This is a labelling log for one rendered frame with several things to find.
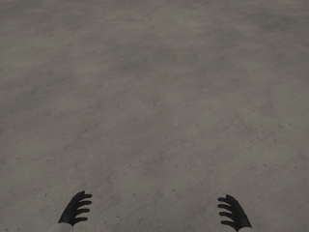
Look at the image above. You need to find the robot left hand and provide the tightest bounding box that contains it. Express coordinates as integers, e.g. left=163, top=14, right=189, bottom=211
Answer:
left=58, top=190, right=93, bottom=226

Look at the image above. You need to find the left robot forearm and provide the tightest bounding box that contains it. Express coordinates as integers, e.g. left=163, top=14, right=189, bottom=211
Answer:
left=49, top=222, right=73, bottom=232

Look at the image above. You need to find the robot right hand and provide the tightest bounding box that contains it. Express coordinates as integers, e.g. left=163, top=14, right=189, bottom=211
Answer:
left=217, top=194, right=252, bottom=232

